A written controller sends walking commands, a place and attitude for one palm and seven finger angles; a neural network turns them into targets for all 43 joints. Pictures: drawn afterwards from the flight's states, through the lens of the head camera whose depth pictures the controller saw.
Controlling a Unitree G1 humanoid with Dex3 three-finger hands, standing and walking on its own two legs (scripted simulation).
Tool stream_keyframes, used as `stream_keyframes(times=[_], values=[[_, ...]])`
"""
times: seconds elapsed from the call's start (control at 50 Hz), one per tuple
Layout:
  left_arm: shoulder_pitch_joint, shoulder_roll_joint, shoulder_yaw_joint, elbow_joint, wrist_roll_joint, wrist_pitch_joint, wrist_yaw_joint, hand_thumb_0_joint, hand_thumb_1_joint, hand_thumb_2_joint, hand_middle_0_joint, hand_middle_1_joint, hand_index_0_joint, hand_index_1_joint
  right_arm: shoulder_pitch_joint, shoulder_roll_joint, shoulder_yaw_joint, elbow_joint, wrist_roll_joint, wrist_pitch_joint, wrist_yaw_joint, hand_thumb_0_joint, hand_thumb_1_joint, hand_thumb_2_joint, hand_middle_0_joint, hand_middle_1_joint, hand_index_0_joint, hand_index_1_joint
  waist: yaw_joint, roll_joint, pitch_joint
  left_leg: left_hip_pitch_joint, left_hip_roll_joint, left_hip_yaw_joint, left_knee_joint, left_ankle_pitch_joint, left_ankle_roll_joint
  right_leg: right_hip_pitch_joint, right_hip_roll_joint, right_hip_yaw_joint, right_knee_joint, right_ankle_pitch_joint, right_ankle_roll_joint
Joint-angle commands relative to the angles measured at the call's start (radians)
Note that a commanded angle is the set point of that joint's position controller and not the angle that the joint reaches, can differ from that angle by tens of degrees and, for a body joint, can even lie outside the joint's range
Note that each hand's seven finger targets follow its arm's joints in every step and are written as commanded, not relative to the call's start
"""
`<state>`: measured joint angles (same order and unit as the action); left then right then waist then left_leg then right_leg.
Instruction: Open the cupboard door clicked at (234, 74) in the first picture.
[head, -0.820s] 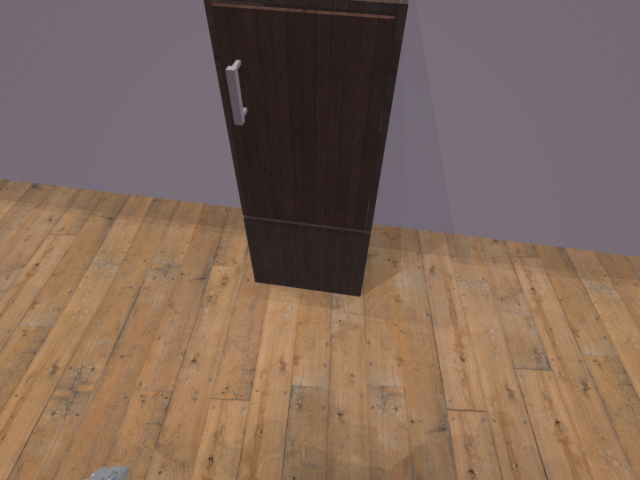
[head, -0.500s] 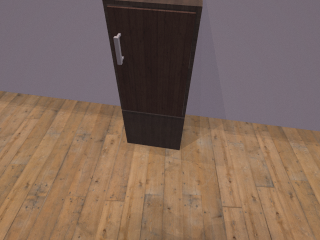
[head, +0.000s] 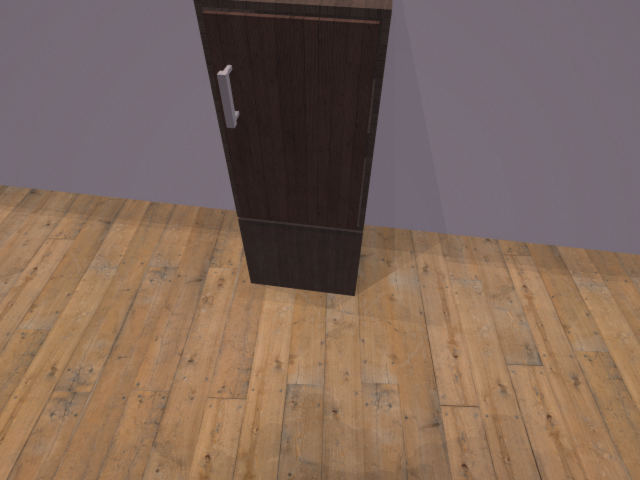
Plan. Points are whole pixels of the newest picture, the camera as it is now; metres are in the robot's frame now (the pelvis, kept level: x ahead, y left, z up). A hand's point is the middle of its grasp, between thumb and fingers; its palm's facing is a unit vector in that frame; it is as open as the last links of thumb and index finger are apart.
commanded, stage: look at it before walking up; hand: left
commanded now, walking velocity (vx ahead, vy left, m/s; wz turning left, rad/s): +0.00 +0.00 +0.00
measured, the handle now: (230, 96) +0.90 +0.26 +0.04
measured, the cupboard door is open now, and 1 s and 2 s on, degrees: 0 0 0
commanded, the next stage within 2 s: turn to face it in 0.62 s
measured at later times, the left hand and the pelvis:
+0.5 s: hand out of the picture +0.07 +0.24 -0.16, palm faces -0.04 -0.95 -0.32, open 7.4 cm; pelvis +0.00 +0.00 +0.00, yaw +0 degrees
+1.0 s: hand out of the picture +0.08 +0.23 -0.16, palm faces -0.04 -0.95 -0.31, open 7.4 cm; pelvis +0.01 +0.00 +0.00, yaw -2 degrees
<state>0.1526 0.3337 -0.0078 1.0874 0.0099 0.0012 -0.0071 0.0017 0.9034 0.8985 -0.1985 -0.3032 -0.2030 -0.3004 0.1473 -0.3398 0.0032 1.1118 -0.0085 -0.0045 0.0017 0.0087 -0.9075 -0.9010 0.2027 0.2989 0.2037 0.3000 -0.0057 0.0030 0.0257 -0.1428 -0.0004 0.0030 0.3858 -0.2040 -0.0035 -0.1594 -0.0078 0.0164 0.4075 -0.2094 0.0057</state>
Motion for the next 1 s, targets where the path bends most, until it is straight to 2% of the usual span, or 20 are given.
stream_keyframes(times=[0.0,0.14,0.18,0.26,0.3,0.52,0.64,0.72,0.78,0.84,0.86,0.88,0.92,0.96,0.98], values=[[-0.048,0.208,0.043,-0.069,0.001,-0.027,0.018,0.0,0.9,0.9,-0.2,-0.3,-0.2,-0.3,-0.056,-0.199,-0.039,-0.065,-0.001,-0.029,-0.015,0.0,-0.9,-0.9,0.2,0.3,0.2,0.3,0.005,-0.017,-0.034,-0.006,0.112,-0.101,-0.077,0.067,0.031,-0.014,-0.106,0.1,-0.091,0.05,-0.036],[-0.052,0.206,0.044,-0.072,0.002,-0.027,0.018,0.0,0.9,0.9,-0.2,-0.3,-0.2,-0.3,-0.056,-0.197,-0.039,-0.062,-0.002,-0.029,-0.014,0.0,-0.9,-0.9,0.2,0.3,0.2,0.3,0.005,-0.013,-0.028,-0.008,0.111,-0.1,-0.081,0.053,0.029,-0.022,-0.104,0.107,-0.099,0.031,-0.035],[-0.05,0.205,0.045,-0.072,0.003,-0.029,0.018,0.0,0.9,0.9,-0.2,-0.3,-0.2,-0.3,-0.053,-0.197,-0.041,-0.064,-0.002,-0.031,-0.014,0.0,-0.9,-0.9,0.2,0.3,0.2,0.3,0.004,-0.012,-0.048,0.005,0.114,-0.098,-0.076,0.081,0.03,-0.012,-0.106,0.102,-0.092,0.063,-0.036],[-0.051,0.206,0.044,-0.072,0.003,-0.029,0.018,0.0,0.9,0.9,-0.2,-0.3,-0.2,-0.3,-0.056,-0.197,-0.04,-0.063,0.0,-0.029,-0.014,0.0,-0.9,-0.9,0.2,0.3,0.2,0.3,0.005,-0.018,-0.032,0.004,0.114,-0.099,-0.078,0.075,0.028,-0.022,-0.102,0.106,-0.096,0.059,-0.035],[-0.049,0.205,0.044,-0.071,0.003,-0.028,0.018,0.0,0.9,0.9,-0.2,-0.3,-0.2,-0.3,-0.057,-0.196,-0.04,-0.062,-0.002,-0.029,-0.014,0.0,-0.9,-0.9,0.2,0.3,0.2,0.3,0.004,-0.002,-0.035,0.004,0.113,-0.098,-0.083,0.066,0.028,-0.02,-0.103,0.109,-0.099,0.049,-0.035],[-0.043,0.206,0.044,-0.065,0.001,-0.031,0.019,0.0,0.9,0.9,-0.2,-0.3,-0.2,-0.3,-0.062,-0.197,-0.038,-0.059,0.0,-0.032,-0.016,0.0,-0.9,-0.9,0.2,0.3,0.2,0.3,0.006,-0.004,-0.061,0.029,0.119,-0.093,-0.076,0.135,0.027,0.011,-0.108,0.1,-0.09,0.141,-0.036],[-0.045,0.207,0.044,-0.062,0.002,-0.031,0.02,0.0,0.9,0.9,-0.2,-0.3,-0.2,-0.3,-0.067,-0.2,-0.038,-0.058,0.0,-0.03,-0.017,0.0,-0.9,-0.9,0.2,0.3,0.2,0.3,0.006,-0.001,-0.055,0.035,0.12,-0.092,-0.083,0.143,0.025,0.016,-0.107,0.097,-0.095,0.151,-0.034],[-0.05,0.208,0.044,-0.062,0.003,-0.029,0.019,0.0,0.9,0.9,-0.2,-0.3,-0.2,-0.3,-0.067,-0.199,-0.037,-0.059,0.0,-0.029,-0.017,0.0,-0.9,-0.9,0.2,0.3,0.2,0.3,0.006,-0.003,-0.03,0.024,0.12,-0.092,-0.095,0.109,0.024,0.001,-0.103,0.101,-0.105,0.114,-0.033],[-0.05,0.21,0.047,-0.07,0.003,-0.025,0.017,0.0,0.9,0.9,-0.2,-0.3,-0.2,-0.3,-0.061,-0.205,-0.041,-0.063,-0.001,-0.029,-0.02,0.0,-0.9,-0.9,0.2,0.3,0.2,0.3,0.003,0.002,-0.041,0.046,0.125,-0.079,-0.076,0.123,0.025,-0.014,-0.099,0.111,-0.094,0.147,-0.037],[-0.034,0.176,0.046,-0.075,0.004,-0.015,0.018,0.0,0.9,0.9,-0.2,-0.3,-0.2,-0.3,-0.041,-0.164,-0.039,-0.065,-0.001,-0.024,-0.022,0.0,-0.9,-0.9,0.2,0.3,0.2,0.3,0.002,-0.01,-0.049,0.04,0.128,-0.059,-0.051,0.122,0.019,-0.02,-0.096,0.122,-0.069,0.179,-0.034],[-0.031,0.181,0.046,-0.077,0.004,-0.015,0.018,0.0,0.9,0.9,-0.2,-0.3,-0.2,-0.3,-0.036,-0.172,-0.039,-0.069,0.0,-0.022,-0.022,0.0,-0.9,-0.9,0.2,0.3,0.2,0.3,0.001,-0.019,-0.057,0.042,0.127,-0.059,-0.048,0.121,0.018,-0.02,-0.095,0.122,-0.066,0.18,-0.035],[-0.018,0.167,0.043,-0.067,0.004,-0.017,0.018,0.0,0.9,0.9,-0.2,-0.3,-0.2,-0.3,-0.031,-0.16,-0.035,-0.062,-0.003,-0.022,-0.02,0.0,-0.9,-0.9,0.2,0.3,0.2,0.3,0.005,-0.009,-0.074,0.042,0.122,-0.054,-0.049,0.074,0.017,-0.005,-0.098,0.126,-0.076,0.125,-0.035],[0.045,0.1,0.03,-0.045,0.007,-0.004,0.018,0.0,0.9,0.9,-0.2,-0.3,-0.2,-0.3,0.011,-0.075,-0.016,-0.047,-0.009,-0.009,-0.009,0.0,-0.9,-0.9,0.2,0.3,0.2,0.3,0.015,-0.03,-0.046,-0.009,0.093,-0.031,-0.027,-0.11,0.007,-0.016,-0.104,0.155,-0.104,-0.13,-0.039],[0.087,0.119,0.04,-0.044,0.013,0.004,0.013,0.0,0.9,0.9,-0.2,-0.3,-0.2,-0.3,0.037,-0.064,-0.018,-0.052,-0.015,0.001,-0.003,0.0,-0.9,-0.9,0.2,0.3,0.2,0.3,0.028,-0.093,0.039,-0.117,0.049,-0.003,0.035,-0.244,0.005,-0.043,-0.133,0.232,-0.167,-0.356,-0.067],[0.106,0.132,0.05,-0.047,0.014,0.005,0.013,0.0,0.9,0.9,-0.2,-0.3,-0.2,-0.3,0.048,-0.056,-0.019,-0.057,-0.017,0.003,-0.002,0.0,-0.9,-0.9,0.2,0.3,0.2,0.3,0.033,-0.133,0.066,-0.17,0.029,0.027,0.101,-0.25,0.0,-0.043,-0.171,0.291,-0.203,-0.429,-0.094]])
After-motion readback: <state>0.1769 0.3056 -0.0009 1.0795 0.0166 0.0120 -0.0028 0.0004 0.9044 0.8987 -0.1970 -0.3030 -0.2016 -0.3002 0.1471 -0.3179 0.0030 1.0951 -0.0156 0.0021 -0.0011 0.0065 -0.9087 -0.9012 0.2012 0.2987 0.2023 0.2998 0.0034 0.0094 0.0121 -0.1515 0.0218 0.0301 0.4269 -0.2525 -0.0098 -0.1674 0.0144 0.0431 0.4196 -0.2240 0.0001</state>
